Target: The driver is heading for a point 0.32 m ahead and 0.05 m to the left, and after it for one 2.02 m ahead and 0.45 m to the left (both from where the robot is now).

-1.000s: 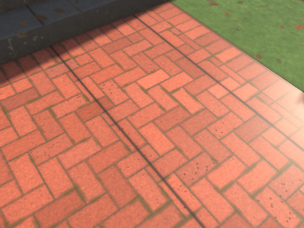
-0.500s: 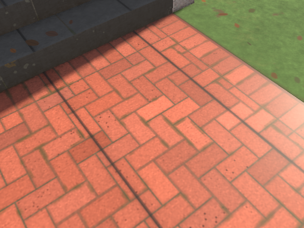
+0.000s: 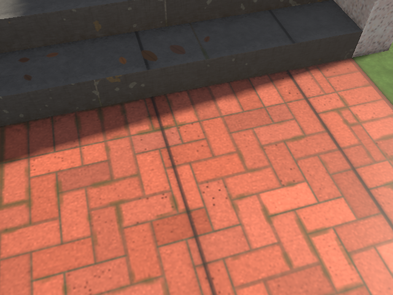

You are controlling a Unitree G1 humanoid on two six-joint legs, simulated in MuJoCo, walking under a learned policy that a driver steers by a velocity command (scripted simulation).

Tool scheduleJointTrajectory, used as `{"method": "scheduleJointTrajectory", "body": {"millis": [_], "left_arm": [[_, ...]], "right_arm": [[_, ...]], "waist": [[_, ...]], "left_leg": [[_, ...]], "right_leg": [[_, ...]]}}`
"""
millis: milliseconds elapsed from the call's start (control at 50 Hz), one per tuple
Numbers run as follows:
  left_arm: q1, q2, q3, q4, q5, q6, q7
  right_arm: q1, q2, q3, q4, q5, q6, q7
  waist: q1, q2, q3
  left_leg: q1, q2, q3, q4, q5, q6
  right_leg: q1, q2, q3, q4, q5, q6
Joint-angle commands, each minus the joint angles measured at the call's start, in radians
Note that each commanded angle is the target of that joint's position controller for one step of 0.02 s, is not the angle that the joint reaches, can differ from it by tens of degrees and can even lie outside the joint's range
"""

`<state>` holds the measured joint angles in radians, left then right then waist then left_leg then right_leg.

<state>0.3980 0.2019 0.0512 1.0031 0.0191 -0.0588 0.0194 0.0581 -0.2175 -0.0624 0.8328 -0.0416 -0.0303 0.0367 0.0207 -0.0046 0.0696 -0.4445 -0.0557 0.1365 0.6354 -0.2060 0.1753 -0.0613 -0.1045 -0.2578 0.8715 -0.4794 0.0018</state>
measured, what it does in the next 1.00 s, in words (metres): walks ahead, turning left: right foot, then left foot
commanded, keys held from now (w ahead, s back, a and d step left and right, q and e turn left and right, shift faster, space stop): w+q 0.16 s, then q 0.32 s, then no key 0.52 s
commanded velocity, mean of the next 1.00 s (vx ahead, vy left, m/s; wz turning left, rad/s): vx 0.20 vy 0.00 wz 0.41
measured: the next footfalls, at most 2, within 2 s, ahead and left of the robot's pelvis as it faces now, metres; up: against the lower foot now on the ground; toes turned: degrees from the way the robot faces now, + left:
right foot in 0.48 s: +0.39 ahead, -0.07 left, +0.00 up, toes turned +23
left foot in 0.88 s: +0.25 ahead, +0.11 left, +0.00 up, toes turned +21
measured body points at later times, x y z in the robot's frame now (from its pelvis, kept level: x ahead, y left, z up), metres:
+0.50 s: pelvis +0.24 +0.00 +0.01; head +0.28 +0.01 +0.45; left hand +0.36 +0.28 -0.09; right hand +0.32 -0.28 -0.12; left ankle +0.09 +0.04 -0.70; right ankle +0.38 -0.06 -0.72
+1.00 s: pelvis +0.26 +0.01 +0.03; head +0.25 +0.03 +0.48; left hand +0.23 +0.27 -0.11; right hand +0.44 -0.18 -0.10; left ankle +0.21 +0.09 -0.71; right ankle +0.36 -0.08 -0.71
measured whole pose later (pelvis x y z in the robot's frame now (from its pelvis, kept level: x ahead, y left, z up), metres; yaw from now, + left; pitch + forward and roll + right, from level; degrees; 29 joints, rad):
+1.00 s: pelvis +0.26 +0.01 +0.03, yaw +24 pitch -1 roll +0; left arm 0.25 0.25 0.02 0.86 0.01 0.02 0.00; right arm 0.25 -0.21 0.01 0.87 -0.02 0.01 -0.02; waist 0.02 -0.04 0.00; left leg -0.17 -0.05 -0.03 0.44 -0.25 0.04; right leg -0.28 0.00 -0.01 0.44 -0.17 -0.01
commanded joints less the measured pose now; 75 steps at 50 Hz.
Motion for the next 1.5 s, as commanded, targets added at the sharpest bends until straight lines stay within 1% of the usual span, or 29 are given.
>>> {"method": "scheduleJointTrajectory", "body": {"millis": [20, 40, 60, 100, 180, 260, 380, 420, 460, 480, 500, 520, 540, 560, 580, 620, 660, 780, 840, 860, 880, 900, 920, 940, 1000, 1040, 1060, 1140, 1500], "left_arm": [[-0.157, 0.144, 0.027, -0.187, -0.004, -0.034, -0.021], [-0.163, 0.133, 0.021, -0.193, -0.013, -0.048, -0.023], [-0.136, 0.127, 0.022, -0.173, -0.009, -0.049, -0.019], [-0.094, 0.116, 0.021, -0.164, 0.026, -0.012, -0.021], [-0.173, 0.102, 0.017, -0.207, 0.028, 0.028, -0.031], [-0.295, 0.11, 0.01, -0.26, 0.017, 0.033, -0.026], [-0.419, 0.131, -0.008, -0.318, 0.0, 0.022, -0.018], [-0.355, 0.158, -0.004, -0.305, -0.003, 0.011, -0.011], [-0.198, 0.192, 0.006, -0.265, 0.0, -0.006, 0.003], [-0.081, 0.232, 0.015, -0.253, 0.011, -0.023, 0.014], [-0.074, 0.296, 0.019, -0.273, 0.011, -0.018, 0.016], [-0.08, 0.286, 0.026, -0.284, -0.012, 0.004, 0.008], [-0.152, 0.198, 0.007, -0.308, -0.02, 0.015, 0.005], [-0.211, 0.134, -0.013, -0.315, -0.02, 0.021, 0.005], [-0.241, 0.12, -0.02, -0.313, -0.01, 0.026, 0.006], [-0.241, 0.145, -0.015, -0.294, 0.001, 0.029, 0.008], [-0.228, 0.155, -0.013, -0.279, 0.007, 0.025, 0.004], [-0.214, 0.192, 0.0, -0.254, 0.009, 0.054, -0.009], [-0.2, 0.207, 0.007, -0.239, -0.004, 0.081, -0.012], [-0.174, 0.198, 0.006, -0.228, -0.005, 0.085, -0.012], [-0.156, 0.158, -0.002, -0.233, -0.005, 0.083, -0.017], [-0.171, 0.1, -0.017, -0.255, -0.024, 0.077, -0.017], [-0.19, 0.125, -0.012, -0.229, -0.015, 0.08, -0.015], [-0.175, 0.107, -0.014, -0.216, -0.016, 0.08, -0.02], [-0.128, 0.119, -0.017, -0.167, 0.006, 0.063, -0.019], [-0.129, 0.155, -0.015, -0.144, -0.003, 0.048, -0.01], [-0.114, 0.149, -0.013, -0.124, -0.015, 0.048, -0.013], [-0.117, 0.116, -0.024, -0.076, -0.009, 0.054, -0.01], [-0.095, 0.086, -0.036, 0.079, -0.009, 0.061, 0.01]], "right_arm": [[0.322, -0.274, -0.078, 0.04, 0.024, 0.016, -0.028], [0.271, -0.224, -0.065, 0.039, 0.032, 0.013, -0.034], [0.219, -0.18, -0.054, 0.032, 0.031, 0.006, -0.036], [0.181, -0.141, -0.038, 0.022, 0.044, -0.013, -0.041], [0.259, -0.18, -0.043, 0.03, 0.046, -0.037, -0.037], [0.336, -0.188, -0.041, 0.031, 0.042, -0.022, -0.042], [0.394, -0.193, -0.041, 0.015, 0.029, 0.011, -0.061], [0.35, -0.204, -0.046, -0.007, 0.022, 0.015, -0.067], [0.27, -0.225, -0.051, -0.036, 0.033, 0.005, -0.061], [0.249, -0.192, -0.04, -0.069, 0.051, -0.008, -0.052], [0.381, -0.096, -0.025, -0.082, 0.062, -0.007, -0.058], [0.497, -0.163, -0.036, -0.059, 0.05, 0.011, -0.07], [0.459, -0.197, -0.043, -0.02, 0.022, 0.032, -0.071], [0.376, -0.193, -0.042, -0.03, 0.011, 0.042, -0.059], [0.339, -0.171, -0.038, -0.04, 0.015, 0.053, -0.049], [0.344, -0.141, -0.027, -0.036, 0.019, 0.078, -0.033], [0.337, -0.131, -0.02, -0.038, 0.026, 0.086, -0.03], [0.233, -0.119, 0.011, -0.048, 0.023, 0.102, -0.029], [0.28, -0.11, 0.021, -0.016, 0.021, 0.084, -0.031], [0.271, -0.12, 0.023, -0.016, 0.015, 0.074, -0.033], [0.25, -0.154, 0.025, -0.033, -0.001, 0.06, -0.04], [0.186, -0.205, 0.017, -0.047, 0.009, 0.053, -0.048], [0.12, -0.152, 0.033, -0.049, 0.008, 0.042, -0.049], [0.074, -0.119, 0.046, -0.044, 0.013, 0.03, -0.054], [0.097, -0.126, 0.05, -0.009, 0.026, 0.009, -0.064], [0.187, -0.11, 0.053, 0.02, 0.035, 0.0, -0.06], [0.203, -0.117, 0.05, 0.044, 0.037, 0.003, -0.061], [0.198, -0.116, 0.046, 0.082, 0.034, 0.014, -0.066], [0.247, -0.077, 0.057, 0.228, 0.036, 0.012, -0.077]], "waist": [[-0.135, 0.054, -0.196], [-0.096, 0.021, -0.102], [-0.045, -0.035, -0.056], [0.007, -0.015, -0.067], [-0.001, 0.015, -0.052], [-0.043, 0.056, -0.055], [-0.098, 0.096, -0.074], [-0.064, 0.103, -0.083], [0.023, 0.097, -0.126], [0.072, 0.026, -0.212], [-0.004, -0.209, -0.33], [-0.039, -0.25, -0.455], [-0.054, -0.087, -0.342], [-0.048, -0.037, -0.225], [-0.057, -0.055, -0.174], [-0.064, -0.129, -0.139], [-0.068, -0.127, -0.159], [-0.028, -0.183, -0.137], [-0.054, -0.14, -0.105], [-0.054, -0.102, -0.073], [-0.039, 0.023, -0.062], [-0.007, 0.218, -0.03], [-0.012, 0.166, 0.012], [0.026, 0.148, 0.007], [0.037, 0.129, -0.029], [-0.013, 0.082, -0.069], [-0.005, 0.06, -0.058], [-0.008, 0.006, -0.02], [-0.006, 0.006, -0.019]], "left_leg": [[0.676, 0.386, -0.757, -0.382, -0.061, 0.241], [0.541, 0.358, -0.63, -0.39, 0.041, 0.2], [0.432, 0.299, -0.532, -0.398, 0.169, 0.149], [0.328, 0.219, -0.413, -0.406, 0.316, 0.113], [0.292, 0.17, -0.368, -0.409, 0.474, 0.097], [0.342, 0.14, -0.34, -0.32, 0.791, 0.03], [0.467, 0.142, -0.416, -0.204, 0.833, -0.003], [0.45, 0.137, -0.452, -0.134, 0.837, -0.029], [0.378, 0.084, -0.465, 0.015, 0.816, -0.08], [0.259, 0.034, -0.445, 0.211, 0.584, -0.111], [0.066, -0.127, -0.288, 0.499, -0.4, -0.133], [0.006, -0.13, -0.263, 0.658, -0.491, -0.134], [-0.008, -0.077, -0.285, 0.703, -0.394, -0.146], [-0.017, -0.055, -0.266, 0.664, -0.34, -0.162], [-0.015, -0.034, -0.261, 0.624, -0.308, -0.178], [0.052, -0.034, -0.234, 0.565, -0.253, -0.197], [0.086, -0.041, -0.222, 0.478, -0.25, -0.2], [0.191, -0.001, -0.147, 0.122, -0.244, -0.169], [0.338, 0.0, -0.111, -0.136, -0.105, -0.123], [0.38, 0.017, -0.154, -0.24, -0.061, -0.098], [0.379, 0.153, -0.341, -0.38, -0.147, -0.07], [0.193, 0.323, -0.555, -0.483, -0.284, -0.007], [0.034, 0.327, -0.526, -0.504, -0.319, 0.003], [0.007, 0.268, -0.456, -0.488, -0.309, -0.029], [0.143, 0.173, -0.33, -0.391, -0.036, -0.093], [0.194, 0.151, -0.332, -0.367, 0.07, -0.111], [0.227, 0.138, -0.314, -0.37, 0.045, -0.111], [0.243, 0.135, -0.298, -0.356, 0.017, -0.102], [0.259, 0.125, -0.266, -0.347, 0.085, -0.105]], "right_leg": [[-0.729, 0.059, 0.274, 0.582, 0.024, -0.006], [-0.703, 0.02, 0.273, 0.497, 0.128, -0.012], [-0.631, -0.01, 0.276, 0.403, 0.169, -0.011], [-0.513, -0.03, 0.283, 0.313, 0.184, 0.014], [-0.55, -0.016, 0.252, 0.194, 0.256, 0.055], [-0.589, 0.027, 0.239, 0.053, 0.343, 0.063], [-0.566, 0.108, 0.257, -0.164, 0.386, 0.026], [-0.451, 0.13, 0.282, -0.265, 0.356, -0.001], [-0.204, 0.147, 0.279, -0.438, 0.449, -0.04], [0.033, 0.0, 0.384, -0.468, 0.707, -0.079], [0.255, -0.322, 0.646, -0.36, 1.349, -0.179], [0.235, -0.405, 0.859, -0.402, 1.34, -0.306], [0.109, -0.335, 0.769, -0.442, 1.117, -0.295], [-0.006, -0.248, 0.63, -0.48, 0.959, -0.257], [-0.069, -0.188, 0.548, -0.518, 0.851, -0.225], [-0.171, -0.116, 0.437, -0.561, 0.778, -0.206], [-0.185, -0.107, 0.403, -0.57, 0.744, -0.208], [-0.241, -0.106, 0.426, -0.642, 0.227, -0.206], [-0.322, -0.1, 0.43, -0.624, 0.118, -0.162], [-0.374, -0.087, 0.423, -0.613, 0.08, -0.114], [-0.409, -0.035, 0.37, -0.513, 0.066, -0.053], [-0.368, 0.1, 0.235, -0.427, 0.1, -0.004], [-0.206, 0.079, 0.282, -0.343, 0.149, -0.008], [-0.134, 0.084, 0.287, -0.359, 0.223, -0.014], [-0.09, 0.067, 0.281, -0.477, 0.389, -0.011], [-0.046, 0.016, 0.334, -0.505, 0.438, -0.002], [-0.088, 0.023, 0.332, -0.505, 0.407, -0.003], [-0.119, 0.026, 0.335, -0.538, 0.393, 0.0], [-0.082, 0.015, 0.343, -0.527, 0.419, -0.02]]}}
Velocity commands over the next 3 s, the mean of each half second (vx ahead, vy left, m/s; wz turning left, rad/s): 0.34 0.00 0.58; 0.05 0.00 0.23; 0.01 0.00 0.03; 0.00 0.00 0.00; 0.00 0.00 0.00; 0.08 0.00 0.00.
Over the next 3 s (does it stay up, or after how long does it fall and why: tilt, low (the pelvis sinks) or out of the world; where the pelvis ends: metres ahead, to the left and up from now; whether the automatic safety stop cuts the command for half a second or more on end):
stays up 0.33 0.04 0.03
